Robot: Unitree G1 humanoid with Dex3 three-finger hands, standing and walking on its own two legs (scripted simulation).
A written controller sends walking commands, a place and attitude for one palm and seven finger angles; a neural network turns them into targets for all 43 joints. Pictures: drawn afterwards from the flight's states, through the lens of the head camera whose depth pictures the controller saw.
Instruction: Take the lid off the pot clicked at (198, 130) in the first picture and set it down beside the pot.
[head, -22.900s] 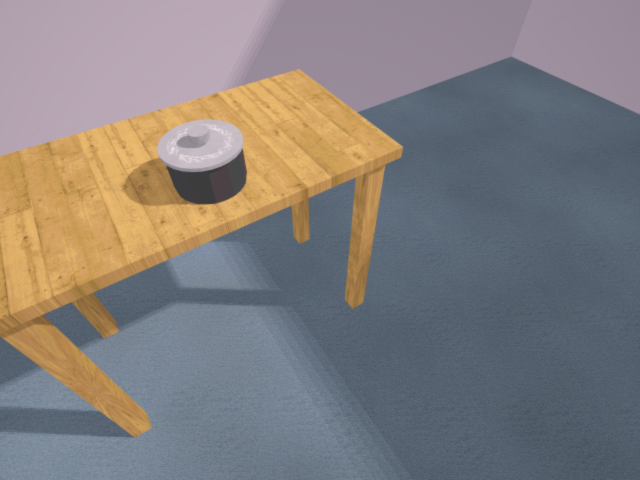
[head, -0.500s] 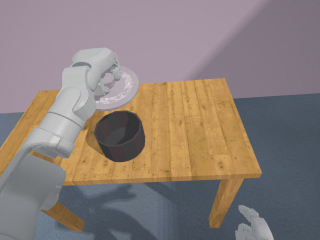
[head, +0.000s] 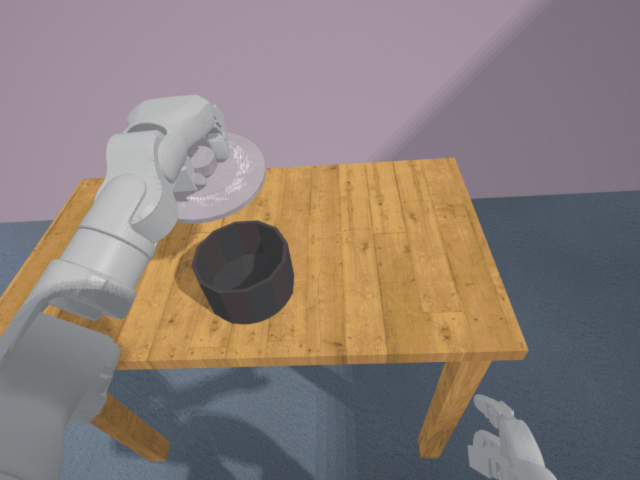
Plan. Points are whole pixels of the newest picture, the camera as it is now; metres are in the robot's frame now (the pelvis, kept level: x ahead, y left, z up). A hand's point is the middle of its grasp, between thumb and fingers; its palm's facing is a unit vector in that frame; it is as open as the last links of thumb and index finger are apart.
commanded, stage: move the lid sideways beside the pot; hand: left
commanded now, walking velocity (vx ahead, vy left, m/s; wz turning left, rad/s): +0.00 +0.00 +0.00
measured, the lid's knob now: (200, 161) +0.46 +0.18 +0.19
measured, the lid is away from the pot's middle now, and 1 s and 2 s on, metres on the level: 0.03 0.17 0.24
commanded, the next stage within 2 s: lower the lid onto the table in 1.82 s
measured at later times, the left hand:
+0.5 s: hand (139, 168) +0.43 +0.25 +0.20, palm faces -0.23 -0.02 -0.97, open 7.2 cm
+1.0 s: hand (73, 181) +0.41 +0.32 +0.20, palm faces -0.24 -0.02 -0.97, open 7.2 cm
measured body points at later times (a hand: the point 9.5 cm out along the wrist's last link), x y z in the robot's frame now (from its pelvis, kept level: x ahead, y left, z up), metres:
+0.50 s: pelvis +0.00 +0.01 +0.00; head +0.02 -0.02 +0.45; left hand +0.44 +0.24 +0.25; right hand +0.15 -0.24 -0.12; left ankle +0.01 +0.09 -0.74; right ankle +0.01 -0.12 -0.74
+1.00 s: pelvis +0.00 +0.03 +0.00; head +0.03 +0.01 +0.45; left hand +0.41 +0.32 +0.26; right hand +0.16 -0.22 -0.11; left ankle +0.01 +0.09 -0.74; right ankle +0.01 -0.12 -0.74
